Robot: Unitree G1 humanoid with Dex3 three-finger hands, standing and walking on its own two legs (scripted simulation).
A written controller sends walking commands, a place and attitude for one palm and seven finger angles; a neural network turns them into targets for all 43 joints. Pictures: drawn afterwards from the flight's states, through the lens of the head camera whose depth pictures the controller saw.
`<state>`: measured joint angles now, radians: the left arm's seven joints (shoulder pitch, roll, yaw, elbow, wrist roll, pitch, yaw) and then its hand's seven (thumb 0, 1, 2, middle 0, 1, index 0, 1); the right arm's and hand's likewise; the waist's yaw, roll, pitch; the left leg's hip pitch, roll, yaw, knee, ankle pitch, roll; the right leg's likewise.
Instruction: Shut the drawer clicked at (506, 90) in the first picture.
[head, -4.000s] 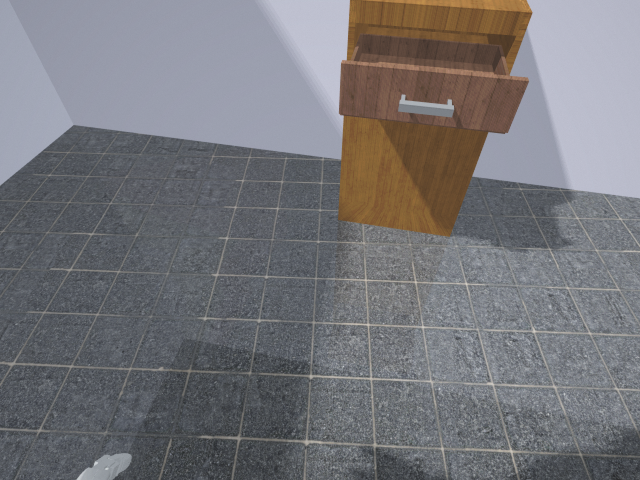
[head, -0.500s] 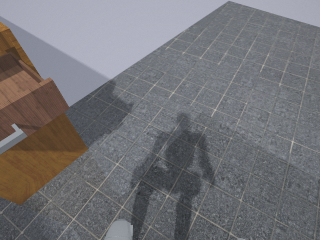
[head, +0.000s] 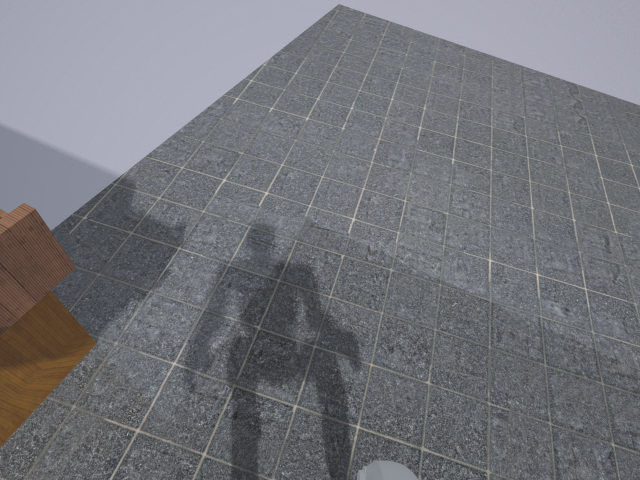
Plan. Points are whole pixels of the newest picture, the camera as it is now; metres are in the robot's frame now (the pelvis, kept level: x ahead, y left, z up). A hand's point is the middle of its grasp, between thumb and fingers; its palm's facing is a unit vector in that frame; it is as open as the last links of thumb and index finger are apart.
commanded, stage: walk to a spot facing it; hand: left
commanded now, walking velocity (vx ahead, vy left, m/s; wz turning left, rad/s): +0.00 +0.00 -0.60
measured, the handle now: out of the picture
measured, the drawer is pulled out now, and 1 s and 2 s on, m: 0.28 0.28 0.28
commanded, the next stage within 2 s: turn to face it in 1.38 s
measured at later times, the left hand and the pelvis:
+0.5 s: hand (252, 451) +0.17 +0.10 -0.14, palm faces -0.28 -0.92 -0.29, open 7.4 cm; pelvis +0.00 -0.06 +0.00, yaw -18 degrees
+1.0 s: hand (221, 423) +0.21 +0.15 -0.18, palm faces -0.47 -0.87 -0.18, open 7.4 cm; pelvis +0.11 -0.03 +0.00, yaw -35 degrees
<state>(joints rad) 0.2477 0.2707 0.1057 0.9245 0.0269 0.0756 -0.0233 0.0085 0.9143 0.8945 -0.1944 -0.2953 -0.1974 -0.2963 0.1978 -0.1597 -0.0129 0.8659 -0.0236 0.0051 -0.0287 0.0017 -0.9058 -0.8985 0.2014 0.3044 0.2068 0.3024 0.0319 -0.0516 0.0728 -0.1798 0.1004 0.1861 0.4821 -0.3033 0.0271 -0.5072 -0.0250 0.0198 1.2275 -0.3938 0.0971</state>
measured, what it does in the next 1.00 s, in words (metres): walks ahead, turning right: right foot, then left foot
